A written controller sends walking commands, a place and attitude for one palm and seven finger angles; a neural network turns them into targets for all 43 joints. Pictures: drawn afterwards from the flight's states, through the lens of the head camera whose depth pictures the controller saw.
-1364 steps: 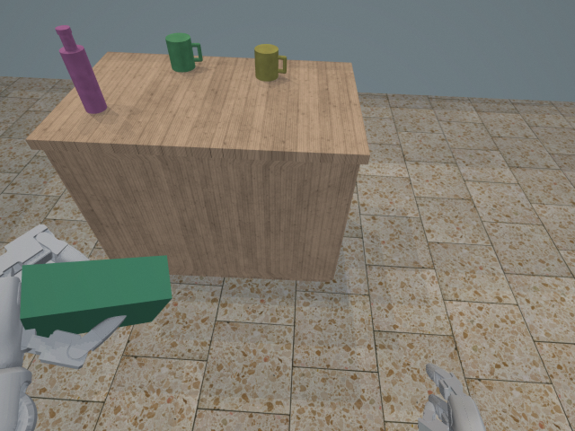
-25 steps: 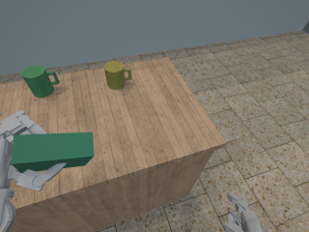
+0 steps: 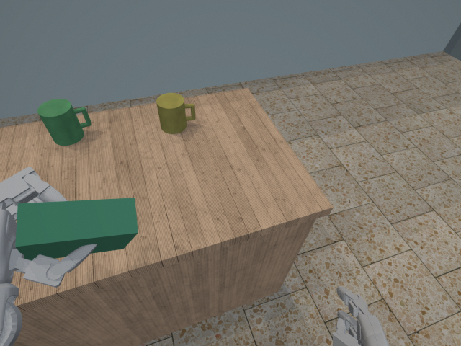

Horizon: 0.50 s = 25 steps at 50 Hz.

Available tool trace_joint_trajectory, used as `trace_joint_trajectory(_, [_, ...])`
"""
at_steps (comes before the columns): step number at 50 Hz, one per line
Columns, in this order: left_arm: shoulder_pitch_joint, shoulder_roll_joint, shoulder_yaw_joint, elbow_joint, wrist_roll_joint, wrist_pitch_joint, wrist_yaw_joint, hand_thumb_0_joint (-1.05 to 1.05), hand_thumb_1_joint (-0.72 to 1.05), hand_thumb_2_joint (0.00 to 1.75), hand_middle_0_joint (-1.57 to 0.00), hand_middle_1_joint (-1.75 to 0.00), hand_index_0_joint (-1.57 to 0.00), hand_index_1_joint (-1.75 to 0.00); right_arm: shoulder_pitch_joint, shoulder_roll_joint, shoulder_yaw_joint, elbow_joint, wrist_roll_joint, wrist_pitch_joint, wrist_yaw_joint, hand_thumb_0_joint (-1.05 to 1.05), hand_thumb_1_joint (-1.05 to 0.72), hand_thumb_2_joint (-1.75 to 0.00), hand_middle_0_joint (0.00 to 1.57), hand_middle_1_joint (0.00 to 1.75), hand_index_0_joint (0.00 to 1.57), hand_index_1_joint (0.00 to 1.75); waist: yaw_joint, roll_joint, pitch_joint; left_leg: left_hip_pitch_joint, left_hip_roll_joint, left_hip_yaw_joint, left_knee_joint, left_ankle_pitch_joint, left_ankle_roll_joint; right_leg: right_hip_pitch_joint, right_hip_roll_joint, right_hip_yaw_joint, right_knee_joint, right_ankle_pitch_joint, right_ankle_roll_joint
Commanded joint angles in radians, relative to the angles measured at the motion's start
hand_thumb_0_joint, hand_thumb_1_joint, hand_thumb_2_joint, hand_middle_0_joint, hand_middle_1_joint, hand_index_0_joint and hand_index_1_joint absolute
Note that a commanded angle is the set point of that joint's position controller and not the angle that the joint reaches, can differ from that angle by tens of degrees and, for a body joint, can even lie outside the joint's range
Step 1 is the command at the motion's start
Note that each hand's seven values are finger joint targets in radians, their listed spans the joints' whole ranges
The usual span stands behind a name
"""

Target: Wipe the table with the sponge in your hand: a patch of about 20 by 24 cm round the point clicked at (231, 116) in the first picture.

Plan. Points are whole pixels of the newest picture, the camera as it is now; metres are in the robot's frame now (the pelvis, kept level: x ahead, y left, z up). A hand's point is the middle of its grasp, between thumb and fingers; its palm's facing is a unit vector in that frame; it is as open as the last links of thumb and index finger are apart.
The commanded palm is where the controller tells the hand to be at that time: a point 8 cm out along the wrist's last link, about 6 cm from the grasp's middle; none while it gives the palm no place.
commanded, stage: look again from close up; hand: left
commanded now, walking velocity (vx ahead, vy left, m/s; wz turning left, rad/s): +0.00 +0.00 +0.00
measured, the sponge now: (97, 228) +0.23 +0.21 +0.14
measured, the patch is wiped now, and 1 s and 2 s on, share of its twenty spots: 0.00 0.00 0.00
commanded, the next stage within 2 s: shuffle to correct the standing spot in 0.32 s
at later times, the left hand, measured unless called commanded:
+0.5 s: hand (67, 206) +0.25 +0.24 +0.17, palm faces +0.32 -0.87 -0.36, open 8.9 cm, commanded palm +0.19 +0.28 +0.18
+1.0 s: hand (125, 196) +0.27 +0.18 +0.16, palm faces +0.27 -0.88 -0.38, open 8.9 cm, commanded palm +0.22 +0.22 +0.18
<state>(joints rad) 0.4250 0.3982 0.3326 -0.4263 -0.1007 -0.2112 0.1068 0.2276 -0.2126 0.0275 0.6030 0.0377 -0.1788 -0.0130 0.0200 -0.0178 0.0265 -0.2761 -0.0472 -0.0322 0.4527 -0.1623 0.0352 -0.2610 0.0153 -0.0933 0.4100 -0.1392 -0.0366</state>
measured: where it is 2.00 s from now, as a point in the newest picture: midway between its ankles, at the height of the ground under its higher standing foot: outside the picture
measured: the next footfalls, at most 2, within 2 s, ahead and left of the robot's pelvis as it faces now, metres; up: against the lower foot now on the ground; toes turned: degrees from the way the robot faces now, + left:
none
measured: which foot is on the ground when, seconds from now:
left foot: down 0.00-1.00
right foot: down 0.00-1.00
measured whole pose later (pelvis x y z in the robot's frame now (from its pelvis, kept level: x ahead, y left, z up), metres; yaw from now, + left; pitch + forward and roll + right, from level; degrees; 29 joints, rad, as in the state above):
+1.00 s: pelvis +0.04 -0.05 +0.00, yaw -3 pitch +0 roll +0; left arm 0.46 0.38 0.34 -0.48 -0.10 -0.11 0.08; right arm 0.20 -0.20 0.03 0.56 0.03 -0.07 -0.04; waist -0.01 0.00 0.00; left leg -0.23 0.03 -0.01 0.47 -0.25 -0.03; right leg -0.23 0.09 -0.07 0.42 -0.21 -0.11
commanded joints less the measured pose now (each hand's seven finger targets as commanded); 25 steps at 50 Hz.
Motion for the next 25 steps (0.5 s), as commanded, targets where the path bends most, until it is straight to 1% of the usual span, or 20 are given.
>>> trace_joint_trajectory(1, [-0.068,0.182,0.123,-0.205,-0.005,-0.050,0.019,0.00,0.10,1.30,-1.20,-1.60,-1.20,-1.60,-0.109,-0.141,-0.054,-0.165,0.006,-0.055,-0.011,0.00,-0.90,-0.90,0.20,0.30,0.20,0.30,-0.002,0.074,-0.107,0.013,0.129,-0.148,-0.127,-0.172,-0.007,0.032,-0.122,0.164,-0.106,-0.172,0.014])
trace_joint_trajectory(2, [-0.067,0.148,0.099,-0.211,-0.006,-0.050,0.015,0.00,0.10,1.30,-1.20,-1.60,-1.20,-1.60,-0.104,-0.132,-0.050,-0.168,0.003,-0.051,-0.012,0.00,-0.90,-0.90,0.20,0.30,0.20,0.30,-0.002,0.060,-0.109,0.004,0.133,-0.145,-0.132,-0.172,-0.006,0.047,-0.121,0.155,-0.101,-0.161,0.017])
trace_joint_trajectory(3, [-0.077,0.150,0.096,-0.213,-0.004,-0.049,0.016,0.00,0.10,1.30,-1.20,-1.60,-1.20,-1.60,-0.106,-0.136,-0.051,-0.173,0.005,-0.051,-0.013,0.00,-0.90,-0.90,0.20,0.30,0.20,0.30,-0.003,0.058,-0.098,0.000,0.132,-0.147,-0.131,-0.174,-0.008,0.039,-0.121,0.160,-0.105,-0.162,0.016])
trace_joint_trajectory(5, [-0.073,0.149,0.100,-0.212,0.000,-0.043,0.014,0.00,0.10,1.30,-1.20,-1.60,-1.20,-1.60,-0.104,-0.135,-0.051,-0.174,0.002,-0.047,-0.014,0.00,-0.90,-0.90,0.20,0.30,0.20,0.30,-0.003,0.044,-0.099,0.010,0.132,-0.139,-0.122,-0.152,-0.008,0.040,-0.125,0.165,-0.113,-0.149,0.015])
trace_joint_trajectory(6, [-0.072,0.172,0.119,-0.215,0.001,-0.041,0.017,0.00,0.10,1.30,-1.20,-1.60,-1.20,-1.60,-0.113,-0.139,-0.051,-0.173,0.004,-0.044,-0.016,0.00,-0.90,-0.90,0.20,0.30,0.20,0.30,-0.004,0.070,-0.106,0.025,0.132,-0.139,-0.126,-0.142,-0.010,0.039,-0.122,0.164,-0.110,-0.142,0.014])
trace_joint_trajectory(7, [-0.073,0.142,0.096,-0.216,0.001,-0.041,0.014,0.00,0.10,1.30,-1.20,-1.60,-1.20,-1.60,-0.107,-0.133,-0.048,-0.174,0.001,-0.040,-0.017,0.00,-0.90,-0.90,0.20,0.30,0.20,0.30,-0.005,0.070,-0.112,0.019,0.137,-0.137,-0.131,-0.140,-0.009,0.055,-0.120,0.157,-0.101,-0.127,0.015])
trace_joint_trajectory(8, [-0.086,0.148,0.098,-0.231,0.005,-0.042,0.015,0.00,0.10,1.30,-1.20,-1.60,-1.20,-1.60,-0.110,-0.136,-0.050,-0.178,0.002,-0.040,-0.018,0.00,-0.90,-0.90,0.20,0.30,0.20,0.30,-0.005,0.076,-0.112,0.016,0.138,-0.142,-0.132,-0.130,-0.010,0.060,-0.118,0.159,-0.096,-0.110,0.014])
trace_joint_trajectory(10, [-0.077,0.150,0.105,-0.235,0.005,-0.038,0.014,0.00,0.10,1.30,-1.20,-1.60,-1.20,-1.60,-0.110,-0.134,-0.050,-0.180,0.000,-0.038,-0.022,0.00,-0.90,-0.90,0.20,0.30,0.20,0.30,-0.004,0.062,-0.127,0.031,0.137,-0.133,-0.121,-0.084,-0.010,0.077,-0.122,0.162,-0.096,-0.065,0.014])
trace_joint_trajectory(11, [-0.077,0.171,0.121,-0.239,0.006,-0.034,0.016,0.00,0.10,1.30,-1.20,-1.60,-1.20,-1.60,-0.118,-0.138,-0.049,-0.178,0.002,-0.035,-0.022,0.00,-0.90,-0.90,0.20,0.30,0.20,0.30,-0.005,0.077,-0.132,0.051,0.137,-0.135,-0.123,-0.065,-0.015,0.071,-0.119,0.158,-0.090,-0.057,0.013])
trace_joint_trajectory(12, [-0.082,0.140,0.095,-0.251,0.007,-0.036,0.012,0.00,0.10,1.30,-1.20,-1.60,-1.20,-1.60,-0.114,-0.133,-0.046,-0.179,-0.002,-0.032,-0.023,0.00,-0.90,-0.90,0.20,0.30,0.20,0.30,-0.005,0.087,-0.136,0.042,0.141,-0.132,-0.128,-0.056,-0.016,0.089,-0.117,0.149,-0.079,-0.038,0.014])
trace_joint_trajectory(13, [-0.083,0.149,0.102,-0.252,0.009,-0.035,0.013,0.00,0.10,1.30,-1.20,-1.60,-1.20,-1.60,-0.116,-0.134,-0.048,-0.183,-0.001,-0.031,-0.025,0.00,-0.90,-0.90,0.20,0.30,0.20,0.30,-0.004,0.093,-0.131,0.039,0.143,-0.133,-0.128,-0.042,-0.016,0.092,-0.117,0.152,-0.077,-0.018,0.014])
trace_joint_trajectory(14, [-0.083,0.140,0.094,-0.259,0.008,-0.034,0.011,0.00,0.10,1.30,-1.20,-1.60,-1.20,-1.60,-0.115,-0.135,-0.048,-0.183,-0.001,-0.030,-0.025,0.00,-0.90,-0.90,0.20,0.30,0.20,0.30,-0.005,0.096,-0.134,0.048,0.143,-0.134,-0.128,-0.036,-0.018,0.091,-0.118,0.156,-0.077,-0.012,0.013])
trace_joint_trajectory(15, [-0.072,0.151,0.108,-0.251,0.009,-0.031,0.012,0.00,0.10,1.30,-1.20,-1.60,-1.20,-1.60,-0.114,-0.134,-0.048,-0.184,-0.002,-0.028,-0.027,0.00,-0.90,-0.90,0.20,0.30,0.20,0.30,-0.002,0.082,-0.137,0.048,0.143,-0.131,-0.126,-0.020,-0.018,0.100,-0.118,0.156,-0.078,0.006,0.013])
trace_joint_trajectory(16, [-0.062,0.173,0.130,-0.249,0.009,-0.026,0.014,0.00,0.10,1.30,-1.20,-1.60,-1.20,-1.60,-0.122,-0.138,-0.048,-0.180,-0.001,-0.023,-0.027,0.00,-0.90,-0.90,0.20,0.30,0.20,0.30,-0.003,0.088,-0.145,0.066,0.142,-0.131,-0.126,0.002,-0.023,0.100,-0.117,0.154,-0.073,0.019,0.013])
trace_joint_trajectory(17, [-0.059,0.140,0.104,-0.252,0.008,-0.027,0.010,0.00,0.10,1.30,-1.20,-1.60,-1.20,-1.60,-0.116,-0.130,-0.045,-0.182,-0.004,-0.018,-0.028,0.00,-0.90,-0.90,0.20,0.30,0.20,0.30,-0.003,0.080,-0.151,0.061,0.146,-0.126,-0.127,0.020,-0.024,0.117,-0.116,0.145,-0.067,0.037,0.014])
trace_joint_trajectory(20, [-0.049,0.136,0.100,-0.251,0.009,-0.023,0.006,0.00,0.10,1.30,-1.20,-1.60,-1.20,-1.60,-0.113,-0.134,-0.049,-0.187,-0.002,-0.012,-0.031,0.00,-0.90,-0.90,0.20,0.30,0.20,0.30,-0.004,0.077,-0.155,0.076,0.149,-0.122,-0.118,0.063,-0.029,0.117,-0.120,0.150,-0.066,0.071,0.012])
trace_joint_trajectory(21, [-0.031,0.166,0.131,-0.241,0.009,-0.017,0.009,0.00,0.10,1.30,-1.20,-1.60,-1.20,-1.60,-0.127,-0.135,-0.048,-0.185,-0.001,-0.008,-0.032,0.00,-0.90,-0.90,0.20,0.30,0.20,0.30,-0.002,0.090,-0.157,0.090,0.147,-0.121,-0.122,0.081,-0.032,0.113,-0.117,0.148,-0.064,0.080,0.013])
trace_joint_trajectory(22, [-0.034,0.130,0.101,-0.242,0.006,-0.020,0.002,0.00,0.10,1.30,-1.20,-1.60,-1.20,-1.60,-0.118,-0.126,-0.044,-0.183,-0.005,-0.002,-0.033,0.00,-0.90,-0.90,0.20,0.30,0.20,0.30,-0.004,0.073,-0.162,0.087,0.154,-0.118,-0.125,0.090,-0.036,0.121,-0.113,0.134,-0.060,0.082,0.016])
trace_joint_trajectory(23, [-0.040,0.139,0.111,-0.236,0.007,-0.020,0.002,0.00,0.10,1.30,-1.20,-1.60,-1.20,-1.60,-0.114,-0.131,-0.049,-0.184,-0.004,0.000,-0.034,0.00,-0.90,-0.90,0.20,0.30,0.20,0.30,-0.004,0.060,-0.160,0.091,0.160,-0.121,-0.127,0.109,-0.042,0.116,-0.107,0.132,-0.054,0.089,0.017])
trace_joint_trajectory(25, [-0.052,0.135,0.105,-0.239,0.006,-0.019,-0.004,0.00,0.10,1.30,-1.20,-1.60,-1.20,-1.60,-0.116,-0.128,-0.048,-0.188,-0.006,0.007,-0.035,0.00,-0.90,-0.90,0.20,0.30,0.20,0.30,-0.005,0.064,-0.151,0.096,0.174,-0.123,-0.138,0.099,-0.049,0.099,-0.100,0.127,-0.050,0.067,0.019])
